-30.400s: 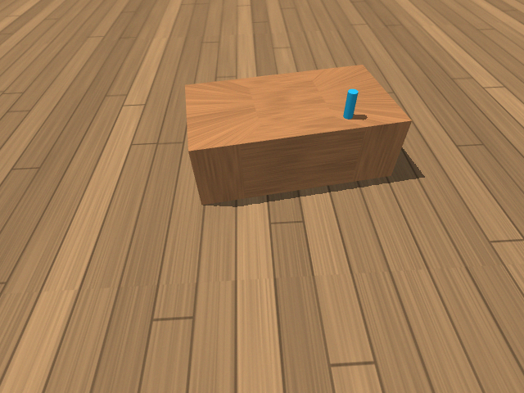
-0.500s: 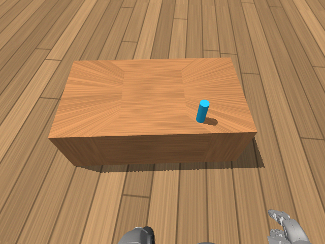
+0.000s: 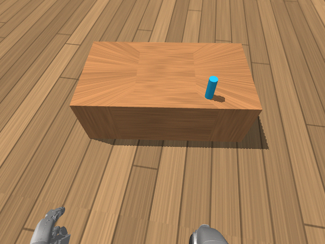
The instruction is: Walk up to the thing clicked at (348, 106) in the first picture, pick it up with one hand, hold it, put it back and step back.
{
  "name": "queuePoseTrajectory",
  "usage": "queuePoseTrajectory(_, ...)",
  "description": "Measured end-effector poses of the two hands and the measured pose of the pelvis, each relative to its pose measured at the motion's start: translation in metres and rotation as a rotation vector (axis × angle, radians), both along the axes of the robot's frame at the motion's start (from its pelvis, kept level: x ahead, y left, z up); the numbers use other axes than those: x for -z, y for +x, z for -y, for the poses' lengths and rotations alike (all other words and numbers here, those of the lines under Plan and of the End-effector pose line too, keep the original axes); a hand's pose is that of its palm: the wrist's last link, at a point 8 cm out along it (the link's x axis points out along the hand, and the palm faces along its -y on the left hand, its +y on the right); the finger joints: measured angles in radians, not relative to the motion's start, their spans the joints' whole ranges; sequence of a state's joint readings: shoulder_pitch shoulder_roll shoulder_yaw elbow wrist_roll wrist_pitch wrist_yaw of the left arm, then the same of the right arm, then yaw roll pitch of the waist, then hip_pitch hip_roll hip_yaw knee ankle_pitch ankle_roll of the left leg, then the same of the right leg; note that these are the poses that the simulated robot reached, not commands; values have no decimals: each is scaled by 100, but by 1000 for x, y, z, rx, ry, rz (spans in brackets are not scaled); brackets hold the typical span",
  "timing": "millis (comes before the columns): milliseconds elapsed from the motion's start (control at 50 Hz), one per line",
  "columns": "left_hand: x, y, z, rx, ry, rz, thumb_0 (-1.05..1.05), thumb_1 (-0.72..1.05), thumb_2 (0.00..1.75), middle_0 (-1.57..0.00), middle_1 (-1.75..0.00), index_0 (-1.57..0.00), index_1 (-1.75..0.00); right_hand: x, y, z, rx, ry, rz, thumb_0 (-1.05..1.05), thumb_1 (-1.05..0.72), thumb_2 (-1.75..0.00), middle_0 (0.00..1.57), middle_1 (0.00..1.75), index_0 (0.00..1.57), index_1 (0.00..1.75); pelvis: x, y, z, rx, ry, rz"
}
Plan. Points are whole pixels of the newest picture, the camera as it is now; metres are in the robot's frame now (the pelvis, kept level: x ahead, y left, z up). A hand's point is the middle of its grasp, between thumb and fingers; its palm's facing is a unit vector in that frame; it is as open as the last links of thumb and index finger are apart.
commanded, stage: step back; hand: right
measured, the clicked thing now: (211, 88) +0.87 -0.26 -0.32
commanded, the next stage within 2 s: stand in 1.62 s
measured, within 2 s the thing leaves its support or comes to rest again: neither
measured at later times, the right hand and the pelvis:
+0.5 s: hand out of the picture -0.04 -0.26 -0.14, palm faces +0.05 +0.94 -0.34, open 7.4 cm; pelvis -0.16 +0.00 +0.01, yaw -7 degrees
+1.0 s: hand out of the picture -0.15 -0.26 -0.12, palm faces +0.02 +0.92 -0.39, open 7.4 cm; pelvis -0.20 +0.01 +0.02, yaw -3 degrees
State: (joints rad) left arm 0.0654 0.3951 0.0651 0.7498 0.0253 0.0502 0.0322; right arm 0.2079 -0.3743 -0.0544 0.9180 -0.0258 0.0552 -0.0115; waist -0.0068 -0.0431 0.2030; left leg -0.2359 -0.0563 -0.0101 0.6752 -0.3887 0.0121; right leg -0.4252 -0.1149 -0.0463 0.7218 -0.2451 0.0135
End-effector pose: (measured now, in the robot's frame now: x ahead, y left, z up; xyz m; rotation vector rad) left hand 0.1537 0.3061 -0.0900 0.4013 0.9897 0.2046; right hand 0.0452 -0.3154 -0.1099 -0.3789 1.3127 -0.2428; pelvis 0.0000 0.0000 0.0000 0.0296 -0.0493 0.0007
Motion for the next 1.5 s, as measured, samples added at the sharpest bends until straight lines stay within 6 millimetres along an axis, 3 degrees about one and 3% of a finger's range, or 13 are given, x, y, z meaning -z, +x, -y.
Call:
queuePoseTrajectory(100,8,-39,-3,-26,-60,-60,0,91,90,-20,-30,-21,-30,-24,-14,-18,-23,-7,70,1,-90,-89,20,30,21,30,-11,-27,-11,0,-58,0)
queuePoseTrajectory(200,10,-90,-12,-44,-65,-112,0,91,90,-21,-30,-21,-30,-41,-14,-20,-50,-31,138,1,-90,-89,20,30,21,30,-19,-56,-14,38,-62,-29)
queuePoseTrajectory(340,17,-172,-18,-13,-3,-244,1,91,90,-20,-30,-21,-30,-31,-25,-16,-65,-7,250,1,-90,-89,20,30,21,30,-9,-110,-12,104,-38,-30)
queuePoseTrajectory(440,6,-225,-9,-18,26,-263,1,91,90,-20,-30,-21,-30,-7,-66,-7,-19,43,257,1,-90,-89,20,30,21,30,-3,-148,-6,103,-71,-4)
queuePoseTrajectory(560,-19,-269,-14,-52,54,-249,1,90,90,-21,-30,-21,-30,-5,-132,-14,19,85,174,1,-90,-89,20,30,21,30,-17,-173,-4,107,10,-14)
queuePoseTrajectory(640,-22,-272,-22,-47,58,-186,1,90,90,-21,-30,-21,-30,0,-175,-15,11,70,102,1,-90,-89,20,30,21,30,-16,-188,-9,69,-10,-26)
queuePoseTrajectory(720,-12,-271,-33,-62,27,-108,1,90,90,-21,-30,-21,-30,0,-207,-21,-15,39,27,1,-90,-89,20,30,21,30,-9,-200,-17,12,-28,-19)
queuePoseTrajectory(860,3,-283,-29,-70,-61,-158,1,91,90,-20,-30,-21,-30,-23,-225,-29,8,16,71,1,-90,-89,20,30,21,30,-19,-205,-20,27,-18,-3)
queuePoseTrajectory(960,7,-283,-17,-51,-74,-198,1,91,90,-20,-30,-21,-30,-29,-211,-18,4,11,114,1,-90,-89,20,30,21,30,-20,-202,-11,40,-20,-17)
queuePoseTrajectory(1080,5,-277,4,-58,-55,-177,1,91,90,-20,-30,-21,-30,-17,-185,0,10,19,122,1,-90,-89,20,30,21,30,-16,-192,2,34,-58,-12)
queuePoseTrajectory(1240,3,-262,-1,-83,-55,-159,1,90,90,-21,-30,-21,-30,-13,-139,-12,-45,40,160,1,-90,-89,20,30,20,30,-15,-173,-5,15,-38,-9)
queuePoseTrajectory(1380,7,-233,-10,-77,-60,-163,1,91,90,-20,-30,-21,-30,-14,-120,-35,-32,70,151,1,-90,-89,20,30,21,30,-17,-160,-10,38,-35,-14)
queuePoseTrajectory(1500,4,-215,-8,-54,-55,-163,1,91,90,-20,-30,-21,-30,-20,-100,-40,-22,86,177,1,-90,-89,20,30,21,30,-22,-154,-9,46,-37,-22)
